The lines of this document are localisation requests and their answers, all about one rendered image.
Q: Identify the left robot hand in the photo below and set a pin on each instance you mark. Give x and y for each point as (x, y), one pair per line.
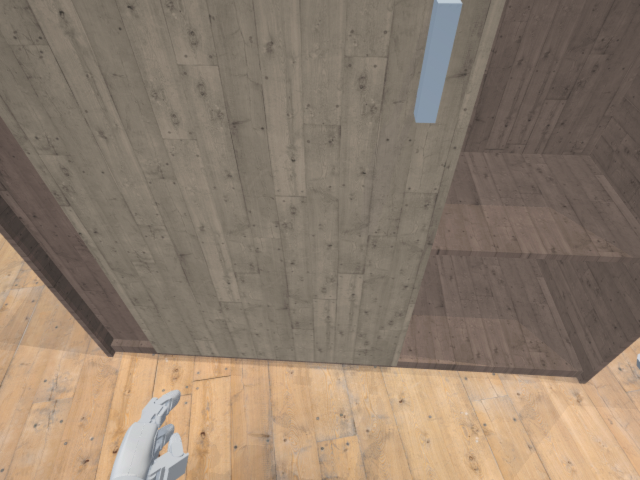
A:
(139, 450)

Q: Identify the handle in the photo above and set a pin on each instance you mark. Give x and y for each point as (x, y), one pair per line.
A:
(442, 30)

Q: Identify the wardrobe door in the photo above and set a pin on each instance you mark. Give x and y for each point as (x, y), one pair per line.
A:
(30, 199)
(248, 174)

